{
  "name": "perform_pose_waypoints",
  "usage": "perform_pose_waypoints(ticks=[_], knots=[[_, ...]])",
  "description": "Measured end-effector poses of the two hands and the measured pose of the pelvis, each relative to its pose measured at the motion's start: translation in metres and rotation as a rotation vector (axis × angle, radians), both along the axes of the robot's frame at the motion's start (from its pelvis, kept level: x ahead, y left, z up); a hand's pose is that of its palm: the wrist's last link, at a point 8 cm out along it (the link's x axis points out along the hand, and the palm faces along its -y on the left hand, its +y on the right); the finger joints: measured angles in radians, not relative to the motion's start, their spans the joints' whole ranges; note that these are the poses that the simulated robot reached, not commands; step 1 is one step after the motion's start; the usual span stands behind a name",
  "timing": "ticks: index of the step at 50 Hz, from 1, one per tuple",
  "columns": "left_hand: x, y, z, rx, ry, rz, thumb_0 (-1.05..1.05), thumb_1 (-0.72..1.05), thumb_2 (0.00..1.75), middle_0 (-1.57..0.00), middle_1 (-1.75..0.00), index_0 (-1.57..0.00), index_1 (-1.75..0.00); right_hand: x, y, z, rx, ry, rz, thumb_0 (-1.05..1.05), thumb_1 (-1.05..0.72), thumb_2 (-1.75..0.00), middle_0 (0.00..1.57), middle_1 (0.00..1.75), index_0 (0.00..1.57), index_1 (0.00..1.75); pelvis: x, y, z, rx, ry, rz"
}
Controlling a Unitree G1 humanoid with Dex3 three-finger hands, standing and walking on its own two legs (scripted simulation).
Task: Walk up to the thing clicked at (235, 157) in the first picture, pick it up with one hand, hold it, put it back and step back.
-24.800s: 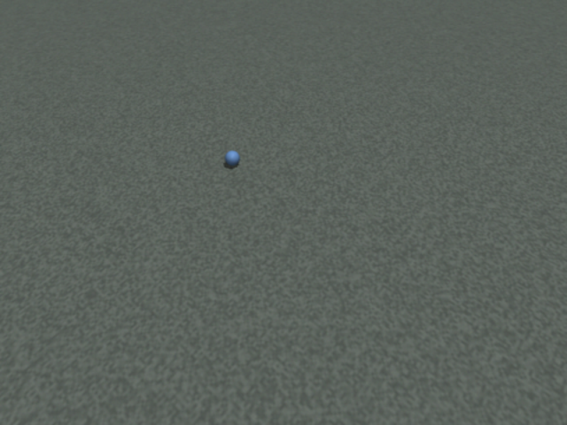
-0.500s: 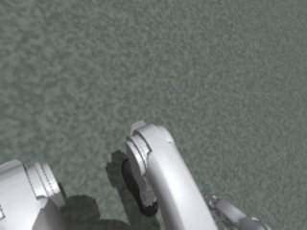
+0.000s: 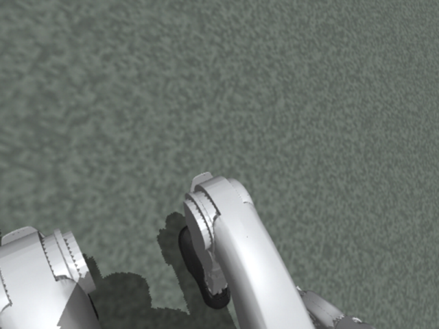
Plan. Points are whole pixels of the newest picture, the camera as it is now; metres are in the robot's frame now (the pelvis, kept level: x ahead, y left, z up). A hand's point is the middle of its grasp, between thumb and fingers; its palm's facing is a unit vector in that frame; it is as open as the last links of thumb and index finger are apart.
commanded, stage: close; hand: left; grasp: from above
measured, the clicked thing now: out of the picture +0.42 +0.31 -0.27
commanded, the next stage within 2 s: settle in 0.68 s
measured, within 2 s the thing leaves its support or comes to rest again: leaves its support in 1.08 s
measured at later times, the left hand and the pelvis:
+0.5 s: hand out of the picture +0.41 +0.31 -0.26, palm faces -0.44 -0.18 -0.88, open 9.9 cm; pelvis +0.00 +0.00 +0.00, yaw +0 degrees
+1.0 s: hand out of the picture +0.41 +0.31 -0.26, palm faces -0.44 -0.18 -0.88, open 9.9 cm; pelvis +0.00 +0.00 +0.00, yaw +0 degrees
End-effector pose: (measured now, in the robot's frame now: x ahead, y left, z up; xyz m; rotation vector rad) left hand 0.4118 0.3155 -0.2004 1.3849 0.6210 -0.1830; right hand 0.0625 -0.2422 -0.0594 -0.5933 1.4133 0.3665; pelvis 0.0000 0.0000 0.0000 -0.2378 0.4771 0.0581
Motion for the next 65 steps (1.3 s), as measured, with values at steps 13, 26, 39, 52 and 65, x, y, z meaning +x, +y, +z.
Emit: perform_pose_waypoints(ticks=[13,26,39,52,65], knots=[[0.001,-0.006,-0.001,0.042,-0.063,-0.061,0.00,0.00,0.60,-0.41,-0.90,-0.47,-0.84,0.001,-0.014,0.010,-0.072,-0.013,0.022,0.00,-0.91,-0.90,0.20,0.29,0.19,0.29,-0.003,0.000,0.000,-0.001,-0.010,-0.005],[0.006,0.000,-0.001,0.037,-0.030,0.029,0.00,0.06,0.50,-0.58,-0.80,-0.60,-0.73,-0.006,-0.013,0.012,-0.053,0.000,0.007,0.00,-0.91,-0.90,0.20,0.29,0.19,0.29,-0.002,0.000,0.001,-0.002,0.000,-0.004],[0.005,0.001,-0.001,0.020,-0.029,0.003,0.00,0.07,0.49,-0.73,-0.78,-0.59,-0.72,-0.006,-0.005,0.006,-0.039,0.008,0.006,0.00,-0.91,-0.90,0.20,0.29,0.19,0.29,-0.001,0.000,0.000,-0.002,-0.001,-0.001],[0.008,0.001,0.001,0.023,-0.040,-0.007,-0.01,0.04,0.53,-0.75,-0.78,-0.60,-0.73,-0.004,-0.008,0.008,-0.054,-0.001,-0.007,0.00,-0.92,-0.90,0.20,0.29,0.19,0.29,0.000,0.002,-0.001,-0.005,0.011,0.001],[0.015,0.013,0.056,0.078,-0.099,0.014,-0.01,0.03,0.54,-0.76,-0.76,-0.63,-0.71,0.018,-0.017,-0.002,-0.013,-0.061,-0.101,0.00,-0.92,-0.90,0.20,0.29,0.20,0.29,0.006,0.000,0.006,0.016,0.079,0.014]])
